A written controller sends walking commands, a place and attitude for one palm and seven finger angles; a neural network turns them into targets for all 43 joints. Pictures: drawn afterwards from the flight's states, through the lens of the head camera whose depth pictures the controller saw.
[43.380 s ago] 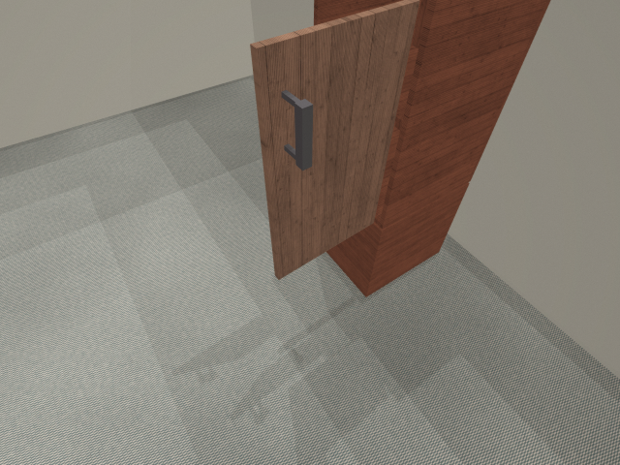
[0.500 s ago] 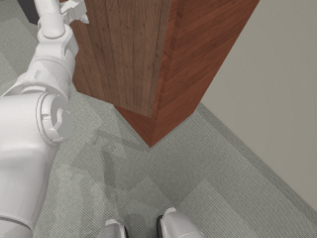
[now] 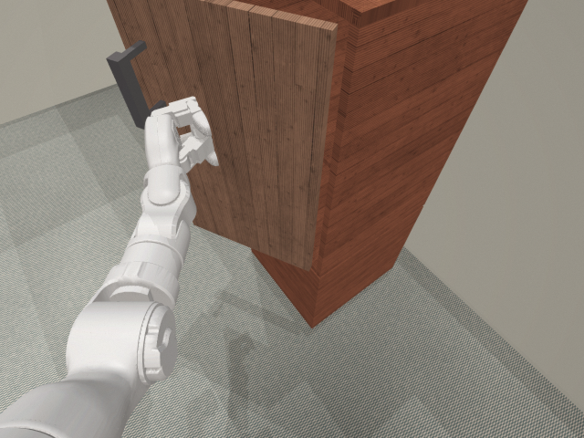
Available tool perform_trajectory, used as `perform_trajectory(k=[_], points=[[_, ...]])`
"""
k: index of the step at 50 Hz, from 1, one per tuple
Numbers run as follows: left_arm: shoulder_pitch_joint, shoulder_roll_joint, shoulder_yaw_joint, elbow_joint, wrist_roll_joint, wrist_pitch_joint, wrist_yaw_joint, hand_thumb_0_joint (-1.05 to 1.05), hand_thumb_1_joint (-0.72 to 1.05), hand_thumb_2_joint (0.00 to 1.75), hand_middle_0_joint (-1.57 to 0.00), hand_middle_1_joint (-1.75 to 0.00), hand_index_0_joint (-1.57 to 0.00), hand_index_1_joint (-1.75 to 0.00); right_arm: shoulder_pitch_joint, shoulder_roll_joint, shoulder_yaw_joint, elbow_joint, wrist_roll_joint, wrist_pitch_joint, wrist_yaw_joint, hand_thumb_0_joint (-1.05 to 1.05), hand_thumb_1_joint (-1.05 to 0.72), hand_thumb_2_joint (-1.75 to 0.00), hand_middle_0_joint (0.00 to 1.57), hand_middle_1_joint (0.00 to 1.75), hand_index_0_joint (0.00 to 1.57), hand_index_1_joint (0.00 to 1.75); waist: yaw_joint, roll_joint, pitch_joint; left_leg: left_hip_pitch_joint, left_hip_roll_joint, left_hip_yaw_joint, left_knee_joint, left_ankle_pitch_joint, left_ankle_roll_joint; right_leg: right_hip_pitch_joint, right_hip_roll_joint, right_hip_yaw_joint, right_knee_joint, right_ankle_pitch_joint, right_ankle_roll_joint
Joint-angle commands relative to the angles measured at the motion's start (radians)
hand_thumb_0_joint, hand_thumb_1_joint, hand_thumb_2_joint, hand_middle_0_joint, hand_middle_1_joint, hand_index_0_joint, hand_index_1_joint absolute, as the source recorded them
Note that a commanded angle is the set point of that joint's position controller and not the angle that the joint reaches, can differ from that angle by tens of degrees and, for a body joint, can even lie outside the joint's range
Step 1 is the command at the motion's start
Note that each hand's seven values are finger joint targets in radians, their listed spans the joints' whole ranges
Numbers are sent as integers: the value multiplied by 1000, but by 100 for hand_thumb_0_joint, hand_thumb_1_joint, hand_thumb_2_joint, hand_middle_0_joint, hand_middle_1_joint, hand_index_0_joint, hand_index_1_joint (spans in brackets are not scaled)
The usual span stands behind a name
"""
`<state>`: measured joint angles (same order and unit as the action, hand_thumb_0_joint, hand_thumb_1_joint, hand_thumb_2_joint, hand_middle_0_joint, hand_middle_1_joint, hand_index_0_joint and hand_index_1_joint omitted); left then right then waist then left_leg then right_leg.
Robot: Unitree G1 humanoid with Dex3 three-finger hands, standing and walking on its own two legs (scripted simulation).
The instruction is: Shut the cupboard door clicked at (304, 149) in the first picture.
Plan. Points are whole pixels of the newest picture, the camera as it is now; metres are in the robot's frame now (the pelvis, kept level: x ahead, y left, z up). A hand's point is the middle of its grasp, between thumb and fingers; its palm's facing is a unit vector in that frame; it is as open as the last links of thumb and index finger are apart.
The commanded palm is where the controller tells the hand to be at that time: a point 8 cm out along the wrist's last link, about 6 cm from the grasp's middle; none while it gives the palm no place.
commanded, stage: pull the fist back off the door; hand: left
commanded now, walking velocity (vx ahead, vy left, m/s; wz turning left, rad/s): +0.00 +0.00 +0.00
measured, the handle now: (141, 86) +0.63 +0.19 +0.13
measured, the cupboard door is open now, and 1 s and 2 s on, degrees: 29 29 29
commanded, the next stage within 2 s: draw the hand back to the body in 0.16 s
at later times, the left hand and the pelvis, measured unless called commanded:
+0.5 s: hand (190, 163) +0.44 +0.10 +0.14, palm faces +0.13 -0.99 +0.00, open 3.1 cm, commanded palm +0.38 +0.15 +0.15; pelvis -0.01 -0.02 +0.01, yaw +0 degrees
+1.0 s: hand (85, 274) +0.28 +0.18 +0.16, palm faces +0.19 -0.96 -0.19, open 3.2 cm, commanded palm +0.24 +0.23 +0.17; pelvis -0.02 +0.00 +0.03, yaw +1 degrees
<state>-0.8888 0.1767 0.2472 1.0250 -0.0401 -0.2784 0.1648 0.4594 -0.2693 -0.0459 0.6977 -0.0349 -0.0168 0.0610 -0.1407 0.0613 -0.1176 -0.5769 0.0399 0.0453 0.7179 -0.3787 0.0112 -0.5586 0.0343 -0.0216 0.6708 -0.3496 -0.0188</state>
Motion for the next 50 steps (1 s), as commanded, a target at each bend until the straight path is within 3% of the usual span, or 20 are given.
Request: perform_trajectory(k=[1, 4, 7, 10, 12, 14, 16, 19, 21, 23, 24, 28, 31, 33, 39, 40, 41, 44, 46, 50], points=[[-482, 114, -45, -298, -8, -43, 14, 0, 90, 90, -130, -150, -130, -150, 66, -121, -37, -75, 18, -26, -18, 0, -90, -90, 20, 30, 20, 30, 0, -38, -331, 286, -37, -13, -47, 446, 14, 167, 16, -16, -54, 509, 8], [-504, 72, -82, -313, -8, -47, 21, 0, 90, 90, -130, -150, -130, -150, 14, -109, -27, -79, 24, -35, -26, 0, -90, -90, 20, 30, 20, 30, 0, -66, -317, 282, -46, -18, -57, 390, 15, 165, 9, -11, -56, 482, 9], [-590, 94, -74, -246, -4, -49, 30, 0, 90, 90, -130, -150, -130, -150, -10, -107, -18, -62, 27, -37, -41, 0, -90, -90, 20, 30, 20, 30, -23, -111, -281, 254, -52, -22, -64, 308, 19, 149, 0, 0, -70, 427, 16], [-649, 91, -94, -189, 3, -57, 25, 0, 90, 90, -130, -150, -130, -150, -31, -102, -10, -55, 26, -44, -47, 0, -90, -90, 20, 30, 20, 30, -31, -79, -281, 238, -59, -25, -62, 257, 17, 129, -8, 11, -70, 380, 15], [-632, 124, -59, -143, -4, -62, 21, 0, 90, 90, -130, -150, -130, -150, -29, -107, -6, -55, 27, -47, -50, 0, -90, -90, 20, 30, 20, 30, -24, -101, -318, 228, -61, -30, -57, 262, 17, 149, -10, 15, -62, 389, 15], [-606, 105, -65, -93, -9, -59, 12, 0, 90, 90, -130, -150, -130, -150, -32, -104, -2, -60, 27, -51, -47, 0, -90, -90, 20, 30, 20, 30, -19, -97, -312, 209, -63, -28, -54, 254, 15, 141, -11, 14, -59, 386, 15], [-458, 215, 48, -70, -14, -61, 2, 0, 90, 90, -130, -150, -130, -150, -18, -115, -4, -76, 24, -44, -46, 0, -90, -90, 20, 30, 20, 30, 41, -135, -362, 184, -65, -21, -65, 291, 17, 234, -12, 19, -50, 436, 11], [-307, 220, 51, -215, -14, -72, -38, 0, 90, 90, -130, -150, -130, -150, -48, -104, -4, -132, 34, -33, -42, 0, -90, -90, 20, 30, 20, 30, 93, -95, -412, 193, -67, 4, -77, 351, 20, 323, -15, 23, -43, 537, 9], [-197, 217, 46, -298, -24, -60, -63, 0, 90, 90, -130, -150, -130, -150, -54, -106, -9, -153, 43, -26, -43, 0, -90, -90, 20, 30, 20, 30, 105, -141, -389, 200, -61, 10, -94, 369, 22, 360, -12, 19, -57, 565, 11], [-161, 187, 14, -437, -57, -34, -90, 0, 90, 90, -130, -150, -130, -150, -93, -105, -10, -176, 58, -27, -48, 0, -90, -90, 20, 30, 20, 30, 107, -128, -344, 225, -59, 21, -117, 343, 25, 363, -11, 21, -90, 552, 16], [-138, 190, 17, -486, -74, -17, -99, 0, 90, 90, -130, -150, -130, -150, -103, -106, -11, -178, 64, -29, -54, 0, -90, -90, 20, 30, 20, 30, 105, -157, -334, 238, -58, 21, -126, 331, 29, 373, -11, 21, -108, 539, 20], [-103, 182, -26, -716, -109, 29, -132, 0, 90, 90, -130, -150, -130, -150, -161, -96, -8, -179, 76, -46, -82, 0, -90, -90, 20, 30, 20, 30, 106, -69, -276, 314, -55, 21, -161, 300, 36, 361, -10, 27, -159, 457, 21], [-16, 178, -49, -815, -122, 62, -153, 0, 90, 90, -130, -150, -130, -150, -198, -92, 1, -178, 83, -64, -100, 0, -90, -90, 20, 30, 20, 30, 113, -44, -237, 352, -53, 15, -185, 280, 35, 353, -10, 22, -186, 387, 17], [40, 154, -66, -816, -133, 99, -166, 0, 90, 90, -130, -150, -130, -150, -229, -89, 8, -175, 87, -76, -108, 0, -90, -90, 20, 30, 20, 30, 117, -50, -181, 358, -54, 6, -207, 230, 33, 323, -11, 16, -208, 304, 15], [219, 155, -56, -934, -161, 209, -205, 0, 90, 90, -116, -135, -116, -135, -319, -87, 31, -209, 99, -94, -127, 0, -90, -90, 20, 30, 20, 30, 155, -88, -135, 400, -53, -9, -251, 222, 29, 343, -17, -3, -232, 253, 9], [288, 215, -106, -1025, -76, 160, -161, 0, 90, 90, -113, -132, -113, -132, -343, -68, 31, -220, 88, -87, -130, 0, -90, -90, 20, 30, 20, 30, 140, -97, -74, 419, -52, -5, -289, 222, 30, 333, -34, 26, -275, 237, 18], [366, 217, -83, -1002, -71, 152, -140, 0, 90, 90, -111, -129, -111, -129, -347, -71, 31, -214, 84, -79, -133, 0, -90, -90, 20, 30, 20, 30, 146, -129, -50, 417, -49, -8, -297, 212, 31, 335, -32, 23, -295, 217, 20], [470, 222, -83, -1089, -55, 148, -119, 0, 90, 90, -102, -120, -102, -120, -371, -62, 42, -224, 77, -52, -135, 0, -90, -90, 20, 30, 20, 30, 151, -108, -35, 455, -41, -9, -331, 242, 29, 388, -33, 15, -306, 245, 17], [508, 256, -56, -1156, -43, 145, -112, 0, 90, 90, -97, -114, -97, -114, -377, -61, 45, -227, 74, -43, -135, 0, -90, -90, 20, 30, 20, 30, 157, -26, -38, 483, -42, -8, -347, 266, 25, 412, -31, 15, -322, 261, 10], [575, 243, -60, -1284, -30, 147, -102, 0, 90, 90, -86, -102, -86, -102, -393, -49, 56, -242, 65, -40, -132, 0, -90, -90, 20, 30, 20, 30, 157, 18, -30, 524, -38, -21, -373, 304, 14, 436, -24, -3, -330, 283, 3]])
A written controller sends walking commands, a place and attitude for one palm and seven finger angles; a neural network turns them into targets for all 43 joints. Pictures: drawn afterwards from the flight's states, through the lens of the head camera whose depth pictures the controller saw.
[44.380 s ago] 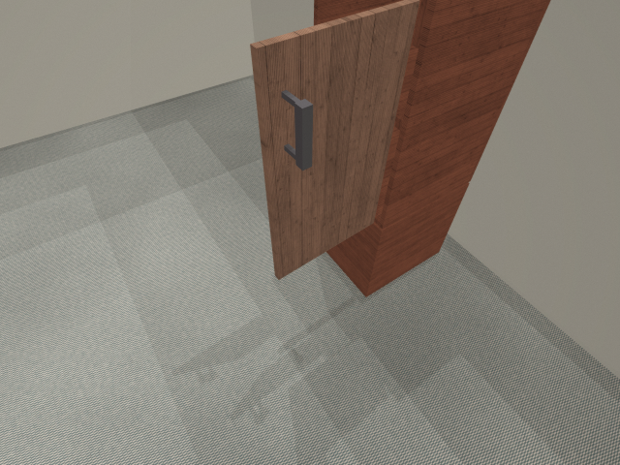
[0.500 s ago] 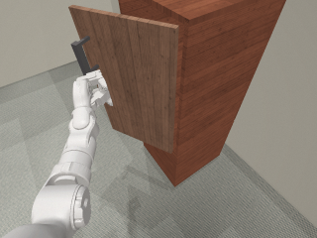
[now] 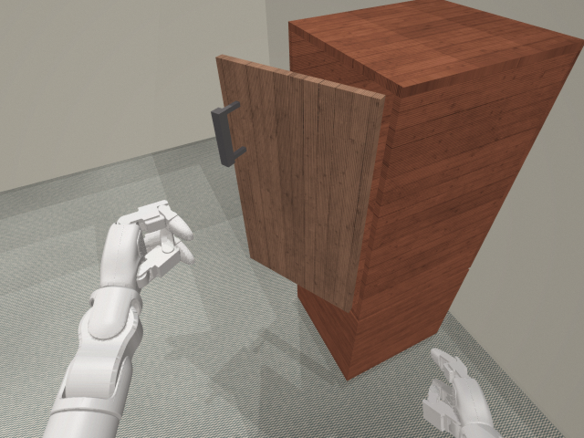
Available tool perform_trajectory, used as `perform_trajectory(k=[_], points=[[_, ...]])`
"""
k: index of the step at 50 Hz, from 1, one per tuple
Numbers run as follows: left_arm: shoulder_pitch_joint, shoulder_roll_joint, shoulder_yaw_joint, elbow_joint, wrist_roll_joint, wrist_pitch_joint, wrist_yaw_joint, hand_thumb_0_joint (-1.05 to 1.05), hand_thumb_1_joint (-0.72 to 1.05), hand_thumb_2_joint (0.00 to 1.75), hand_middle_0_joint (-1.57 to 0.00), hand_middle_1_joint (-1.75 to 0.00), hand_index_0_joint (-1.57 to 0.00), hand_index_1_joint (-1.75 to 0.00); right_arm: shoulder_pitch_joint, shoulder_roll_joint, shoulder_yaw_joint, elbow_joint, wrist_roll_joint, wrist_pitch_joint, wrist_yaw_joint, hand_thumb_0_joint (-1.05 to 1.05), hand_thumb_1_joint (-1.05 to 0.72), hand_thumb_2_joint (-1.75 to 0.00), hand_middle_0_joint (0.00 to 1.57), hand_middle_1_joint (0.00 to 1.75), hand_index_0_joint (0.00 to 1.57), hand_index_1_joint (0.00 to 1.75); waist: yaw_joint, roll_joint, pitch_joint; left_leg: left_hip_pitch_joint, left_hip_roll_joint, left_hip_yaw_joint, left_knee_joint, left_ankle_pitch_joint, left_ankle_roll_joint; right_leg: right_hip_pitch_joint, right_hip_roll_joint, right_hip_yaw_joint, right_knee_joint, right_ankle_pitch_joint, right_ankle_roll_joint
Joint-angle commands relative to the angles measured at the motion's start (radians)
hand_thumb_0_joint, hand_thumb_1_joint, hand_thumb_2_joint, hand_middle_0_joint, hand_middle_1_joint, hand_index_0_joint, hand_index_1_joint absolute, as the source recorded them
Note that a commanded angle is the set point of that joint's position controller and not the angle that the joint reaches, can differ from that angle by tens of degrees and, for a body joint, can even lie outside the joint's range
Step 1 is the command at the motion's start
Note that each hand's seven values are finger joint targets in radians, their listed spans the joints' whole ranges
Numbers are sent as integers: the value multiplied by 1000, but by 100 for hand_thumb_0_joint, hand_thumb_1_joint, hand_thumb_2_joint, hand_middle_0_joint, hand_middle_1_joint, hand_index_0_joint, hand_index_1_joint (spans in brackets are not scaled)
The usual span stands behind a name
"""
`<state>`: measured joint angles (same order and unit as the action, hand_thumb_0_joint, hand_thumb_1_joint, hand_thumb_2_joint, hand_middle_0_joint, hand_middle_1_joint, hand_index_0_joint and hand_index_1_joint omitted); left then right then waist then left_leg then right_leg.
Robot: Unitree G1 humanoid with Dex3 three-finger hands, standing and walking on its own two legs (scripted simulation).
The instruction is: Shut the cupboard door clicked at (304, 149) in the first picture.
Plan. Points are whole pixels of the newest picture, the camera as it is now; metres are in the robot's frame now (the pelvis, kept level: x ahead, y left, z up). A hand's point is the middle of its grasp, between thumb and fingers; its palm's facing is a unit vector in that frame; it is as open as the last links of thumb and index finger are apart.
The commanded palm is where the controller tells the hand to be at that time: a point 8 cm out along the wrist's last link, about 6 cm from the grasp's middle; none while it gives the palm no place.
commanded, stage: draw the hand back to the body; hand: left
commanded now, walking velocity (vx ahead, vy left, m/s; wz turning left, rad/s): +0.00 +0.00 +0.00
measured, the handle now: (231, 134) +0.65 +0.18 +0.11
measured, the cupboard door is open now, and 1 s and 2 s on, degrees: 29 29 29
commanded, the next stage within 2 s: step back with the hand held close in 0.86 s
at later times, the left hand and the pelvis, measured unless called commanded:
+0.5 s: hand (53, 311) +0.20 +0.27 +0.16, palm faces +0.45 -0.79 -0.41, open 6.3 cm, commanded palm +0.15 +0.31 +0.17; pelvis +0.02 +0.01 +0.00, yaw +1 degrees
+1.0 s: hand (54, 310) +0.20 +0.27 +0.16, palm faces +0.46 -0.79 -0.40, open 7.4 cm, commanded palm +0.15 +0.30 +0.17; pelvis +0.01 +0.00 +0.00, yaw +1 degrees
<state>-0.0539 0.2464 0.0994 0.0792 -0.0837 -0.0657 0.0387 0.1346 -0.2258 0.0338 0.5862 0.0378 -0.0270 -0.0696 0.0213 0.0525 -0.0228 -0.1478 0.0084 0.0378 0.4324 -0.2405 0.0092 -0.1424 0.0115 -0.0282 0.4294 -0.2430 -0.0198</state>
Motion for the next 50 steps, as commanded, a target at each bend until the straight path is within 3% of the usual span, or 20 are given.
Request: perform_trajectory(k=[1, 3, 6, 7, 11, 12, 14, 16, 17, 21, 24, 27, 31, 32, 35, 38, 44, 48, 49, 50], points=[[-227, 174, 85, -353, 15, -65, 25, 0, 90, 90, -83, -99, -83, -99, -69, -95, -24, -130, -11, -32, -1, 0, -90, -90, 20, 30, 20, 30, -4, 20, -111, 104, -5, -14, -90, 173, 18, 17, 1, 6, -101, 178, 4], [-175, 175, 93, -419, 19, -64, 31, 0, 90, 90, -78, -93, -78, -93, -71, -93, -22, -136, -15, -37, 2, 0, -90, -90, 20, 30, 20, 30, 0, 51, -125, 118, -5, -22, -92, 208, 12, 38, 0, -2, -91, 205, 0], [-51, 191, 123, -458, 20, -56, 37, 0, 90, 90, -69, -84, -69, -84, -74, -98, -26, -136, -23, -42, 1, 0, -90, -90, 20, 30, 20, 30, 8, -10, -118, 121, -1, -26, -93, 237, 13, 50, 4, -8, -96, 223, 4], [-17, 177, 121, -473, 17, -55, 38, 0, 90, 90, -67, -81, -67, -81, -76, -93, -24, -140, -23, -39, 1, 0, -90, -90, 20, 30, 20, 30, 9, 3, -106, 110, 0, -29, -95, 240, 11, 61, -1, -8, -91, 222, 2], [107, 234, 210, -505, 13, -53, 46, 0, 90, 90, -56, -69, -56, -69, -86, -98, -30, -136, -28, -39, -1, 0, -90, -90, 20, 30, 20, 30, 25, -36, -84, 91, -1, -26, -97, 220, 12, 62, -2, -10, -102, 205, 7], [132, 222, 209, -520, 12, -54, 47, 0, 90, 90, -53, -66, -53, -66, -88, -90, -29, -138, -26, -38, -2, 0, -90, -90, 20, 30, 20, 30, 24, -10, -78, 80, -2, -25, -96, 219, 11, 70, -8, -9, -95, 202, 6], [180, 240, 245, -545, 11, -58, 53, 0, 90, 90, -47, -60, -47, -60, -88, -90, -31, -135, -28, -42, -1, 0, -90, -90, 20, 30, 20, 30, 29, -13, -71, 76, -1, -26, -90, 230, 9, 68, -8, -13, -91, 212, 7], [243, 281, 298, -580, 14, -66, 58, 0, 90, 90, -42, -54, -42, -54, -90, -95, -38, -133, -30, -53, -3, 0, -90, -90, 20, 30, 20, 30, 40, 9, -91, 79, -3, -22, -82, 252, 11, 79, -7, -9, -91, 229, 7], [275, 258, 287, -601, 11, -67, 58, 0, 90, 90, -39, -51, -39, -51, -87, -86, -38, -135, -27, -56, -2, 0, -90, -90, 20, 30, 20, 30, 37, 41, -90, 79, -1, -20, -79, 258, 9, 80, -14, -9, -83, 231, 7], [395, 309, 371, -628, 7, -76, 67, 0, 90, 90, -28, -39, -28, -39, -81, -95, -49, -128, -30, -75, -2, 0, -90, -90, 20, 30, 20, 30, 48, -16, -62, 57, 3, -21, -71, 262, 12, 65, -10, -13, -91, 230, 12], [464, 309, 398, -664, 6, -84, 73, 0, 90, 90, -20, -30, -20, -30, -70, -91, -55, -129, -25, -85, -3, 0, -90, -90, 20, 30, 20, 30, 48, 14, -61, 55, 4, -15, -65, 268, 10, 62, -13, -11, -81, 229, 12], [398, 259, 331, -634, 17, -82, 74, 0, 90, 90, -20, -30, -20, -30, -66, -99, -56, -115, -25, -100, -8, 0, -90, -90, 20, 30, 20, 30, 26, 12, 15, 47, 4, -13, -77, 200, 14, 1, -14, -12, -101, 153, 16], [360, 285, 346, -613, 20, -85, 83, 0, 90, 90, -20, -30, -20, -30, -62, -109, -61, -106, -27, -113, -19, 0, -90, -90, 20, 30, 20, 30, 31, -18, 3, 59, -2, -17, -79, 158, 24, -6, -13, -5, -117, 109, 16], [358, 267, 331, -621, 19, -87, 82, 0, 90, 90, -20, -30, -20, -30, -64, -101, -59, -109, -26, -114, -20, 0, -90, -90, 20, 30, 20, 30, 29, -8, -7, 63, -3, -14, -81, 151, 24, 0, -17, -4, -112, 99, 16], [378, 285, 354, -636, 20, -92, 85, 0, 90, 90, -20, -30, -20, -30, -67, -98, -57, -110, -30, -118, -19, 0, -90, -90, 20, 30, 20, 30, 41, -3, -32, 60, -6, -17, -81, 169, 21, 28, -15, -5, -103, 122, 13], [394, 290, 364, -648, 19, -93, 84, 0, 90, 90, -20, -30, -20, -30, -71, -92, -52, -109, -31, -122, -16, 0, -90, -90, 20, 30, 20, 30, 45, 36, -24, 57, -4, -16, -80, 191, 16, 39, -15, -3, -102, 151, 10], [411, 285, 370, -650, 17, -87, 77, 0, 90, 90, -20, -30, -20, -30, -64, -89, -52, -115, -32, -118, -10, 0, -90, -90, 20, 30, 20, 30, 44, 41, -29, 60, 1, -12, -79, 227, 12, 45, -13, -5, -96, 188, 11], [425, 275, 365, -628, 13, -82, 72, 0, 90, 90, -20, -30, -20, -30, -64, -91, -54, -118, -31, -113, -10, 0, -90, -90, 20, 30, 20, 30, 43, -9, -22, 57, 3, -10, -78, 231, 15, 41, -12, -5, -99, 195, 15], [417, 282, 369, -637, 15, -82, 73, 0, 90, 90, -20, -30, -20, -30, -63, -93, -55, -118, -32, -112, -10, 0, -90, -90, 20, 30, 20, 30, 42, 0, -30, 62, 2, -7, -75, 239, 17, 43, -13, -4, -98, 206, 15], [323, 397, 470, -690, 18, -119, 82, 0, 90, 90, -20, -30, -20, -30, -60, -122, -66, -147, -21, -91, -6, 0, -90, -90, 20, 30, 20, 30, 8, 5, 3, -12, 26, -21, -13, 156, 35, -33, -72, 90, -145, 255, 5]])
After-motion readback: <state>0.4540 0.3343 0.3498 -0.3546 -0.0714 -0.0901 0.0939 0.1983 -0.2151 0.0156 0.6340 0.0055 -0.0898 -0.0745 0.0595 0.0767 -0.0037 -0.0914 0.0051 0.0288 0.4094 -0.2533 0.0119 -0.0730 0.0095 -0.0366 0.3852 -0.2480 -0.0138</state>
